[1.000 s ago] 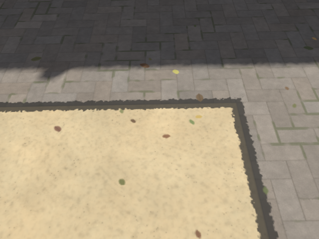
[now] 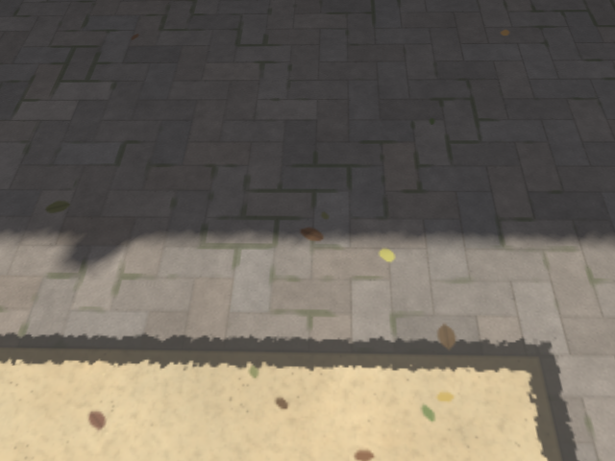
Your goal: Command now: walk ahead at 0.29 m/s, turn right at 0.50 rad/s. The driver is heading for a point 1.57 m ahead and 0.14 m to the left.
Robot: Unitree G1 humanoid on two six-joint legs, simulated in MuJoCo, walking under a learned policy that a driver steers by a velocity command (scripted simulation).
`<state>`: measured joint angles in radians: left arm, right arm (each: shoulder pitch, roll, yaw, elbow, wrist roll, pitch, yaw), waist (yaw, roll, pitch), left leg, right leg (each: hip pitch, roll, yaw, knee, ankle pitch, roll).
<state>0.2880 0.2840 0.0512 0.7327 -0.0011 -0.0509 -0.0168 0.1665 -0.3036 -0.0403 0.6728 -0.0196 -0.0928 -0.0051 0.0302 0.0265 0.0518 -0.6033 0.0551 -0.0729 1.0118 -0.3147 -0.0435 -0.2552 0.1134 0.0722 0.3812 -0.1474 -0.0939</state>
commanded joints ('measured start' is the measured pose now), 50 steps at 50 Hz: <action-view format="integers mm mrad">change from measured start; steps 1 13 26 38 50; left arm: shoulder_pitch -54 200 -59 -157 -126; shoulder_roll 190 25 79 116 208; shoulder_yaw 54 -1 31 32 70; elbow -72 -22 -13 -58 -34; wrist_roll -11 12 -4 10 -29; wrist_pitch -1 42 68 37 59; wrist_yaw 26 50 62 64 42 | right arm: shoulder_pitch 34 33 -41 56 -6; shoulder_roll -61 -89 -138 -104 -85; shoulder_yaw -18 -20 -66 -79 -59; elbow -48 -27 -51 -24 -119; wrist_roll -6 -51 33 41 40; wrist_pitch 9 -9 100 143 154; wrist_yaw -15 8 -13 -26 23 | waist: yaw -45 39 -30 -43 -18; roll -84 232 139 -138 -195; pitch -110 -350 -163 -55 -96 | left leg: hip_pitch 80 701 379 -32 286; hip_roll -43 304 77 -113 -61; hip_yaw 39 -425 -388 -33 138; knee -159 -557 -722 178 -475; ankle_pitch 141 1061 140 -94 40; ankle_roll -43 333 237 -49 20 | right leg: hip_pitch -23 -125 -65 141 172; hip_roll -201 -8 -60 -355 -410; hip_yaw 140 149 19 95 -35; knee -68 577 295 -43 56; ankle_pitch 653 -492 -243 354 390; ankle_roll -151 96 156 -97 -84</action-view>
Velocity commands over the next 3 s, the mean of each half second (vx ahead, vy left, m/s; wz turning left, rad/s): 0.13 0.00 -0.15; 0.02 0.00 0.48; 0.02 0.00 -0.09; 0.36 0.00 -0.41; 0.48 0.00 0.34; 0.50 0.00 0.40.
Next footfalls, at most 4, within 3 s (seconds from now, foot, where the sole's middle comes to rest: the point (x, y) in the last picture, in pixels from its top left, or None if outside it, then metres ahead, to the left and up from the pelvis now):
0.22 left None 0.29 0.11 -0.78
0.60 right None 0.21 -0.12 -0.78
1.04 left None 0.17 0.15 -0.78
1.54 right None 0.18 -0.08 -0.78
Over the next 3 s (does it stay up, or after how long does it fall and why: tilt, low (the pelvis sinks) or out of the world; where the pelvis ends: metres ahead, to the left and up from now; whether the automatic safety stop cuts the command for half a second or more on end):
stays up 0.91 0.06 -0.02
